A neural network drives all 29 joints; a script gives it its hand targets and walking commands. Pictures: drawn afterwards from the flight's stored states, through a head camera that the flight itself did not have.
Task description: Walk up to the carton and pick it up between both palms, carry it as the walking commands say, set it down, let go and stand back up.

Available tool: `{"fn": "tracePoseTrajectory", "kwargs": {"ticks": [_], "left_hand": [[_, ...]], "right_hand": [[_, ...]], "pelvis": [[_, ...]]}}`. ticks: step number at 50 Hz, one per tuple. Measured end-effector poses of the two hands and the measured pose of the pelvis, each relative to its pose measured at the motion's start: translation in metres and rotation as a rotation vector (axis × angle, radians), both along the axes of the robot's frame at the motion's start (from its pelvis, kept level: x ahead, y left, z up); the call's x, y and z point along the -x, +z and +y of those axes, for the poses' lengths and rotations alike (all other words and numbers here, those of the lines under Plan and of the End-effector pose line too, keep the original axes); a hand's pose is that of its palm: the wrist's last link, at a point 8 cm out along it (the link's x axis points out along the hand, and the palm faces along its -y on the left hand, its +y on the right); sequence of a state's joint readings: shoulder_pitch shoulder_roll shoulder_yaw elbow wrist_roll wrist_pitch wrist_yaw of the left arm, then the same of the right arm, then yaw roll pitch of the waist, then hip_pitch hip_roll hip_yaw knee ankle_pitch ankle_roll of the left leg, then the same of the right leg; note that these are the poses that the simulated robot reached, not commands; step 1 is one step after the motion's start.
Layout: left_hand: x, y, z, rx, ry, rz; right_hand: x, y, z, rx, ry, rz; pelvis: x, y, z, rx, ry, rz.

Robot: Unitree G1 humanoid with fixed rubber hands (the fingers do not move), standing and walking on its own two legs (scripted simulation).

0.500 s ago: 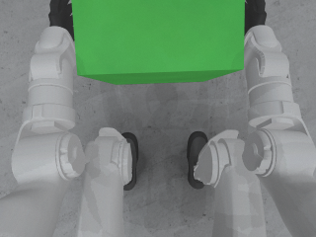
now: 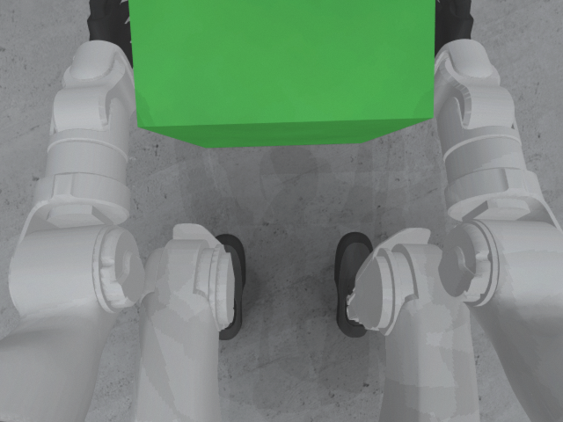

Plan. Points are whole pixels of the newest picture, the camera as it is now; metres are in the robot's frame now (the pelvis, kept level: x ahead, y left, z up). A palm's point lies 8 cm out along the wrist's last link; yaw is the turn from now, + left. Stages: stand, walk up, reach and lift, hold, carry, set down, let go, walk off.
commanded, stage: set down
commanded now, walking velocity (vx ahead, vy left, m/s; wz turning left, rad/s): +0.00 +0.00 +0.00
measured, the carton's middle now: (281, 33) +0.57 +0.03 -0.22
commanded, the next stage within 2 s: none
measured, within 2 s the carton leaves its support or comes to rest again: rests again in 0.12 s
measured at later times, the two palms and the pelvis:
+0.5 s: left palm (122, 47) +0.52 +0.21 -0.15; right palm (442, 45) +0.54 -0.16 -0.16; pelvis +0.00 +0.00 -0.01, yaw +0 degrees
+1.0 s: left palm (123, 48) +0.52 +0.21 -0.16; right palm (443, 46) +0.54 -0.16 -0.16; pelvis -0.01 +0.00 -0.02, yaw -1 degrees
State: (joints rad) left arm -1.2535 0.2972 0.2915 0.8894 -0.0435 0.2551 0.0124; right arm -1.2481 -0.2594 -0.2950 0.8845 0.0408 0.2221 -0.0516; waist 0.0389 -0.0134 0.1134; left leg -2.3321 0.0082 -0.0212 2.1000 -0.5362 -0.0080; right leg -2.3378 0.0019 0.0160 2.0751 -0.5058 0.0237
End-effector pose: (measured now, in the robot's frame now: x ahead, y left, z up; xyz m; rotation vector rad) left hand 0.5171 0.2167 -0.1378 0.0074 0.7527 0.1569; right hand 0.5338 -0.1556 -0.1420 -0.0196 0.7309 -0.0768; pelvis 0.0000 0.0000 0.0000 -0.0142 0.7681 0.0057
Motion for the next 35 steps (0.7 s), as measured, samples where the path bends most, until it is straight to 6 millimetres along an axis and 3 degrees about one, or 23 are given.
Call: {"fn": "tracePoseTrajectory", "kwargs": {"ticks": [8, 35], "left_hand": [[-0.001, -0.013, -0.003, -0.001, -0.004, -0.001], [-0.003, -0.016, -0.005, -0.002, -0.006, -0.021]], "right_hand": [[-0.003, -0.01, -0.003, 0.011, 0.005, 0.0], [-0.003, -0.019, -0.005, 0.005, 0.013, -0.005]], "pelvis": [[0.002, -0.008, -0.001, -0.001, -0.007, -0.011], [0.007, -0.016, -0.003, -0.008, -0.021, -0.037]]}}
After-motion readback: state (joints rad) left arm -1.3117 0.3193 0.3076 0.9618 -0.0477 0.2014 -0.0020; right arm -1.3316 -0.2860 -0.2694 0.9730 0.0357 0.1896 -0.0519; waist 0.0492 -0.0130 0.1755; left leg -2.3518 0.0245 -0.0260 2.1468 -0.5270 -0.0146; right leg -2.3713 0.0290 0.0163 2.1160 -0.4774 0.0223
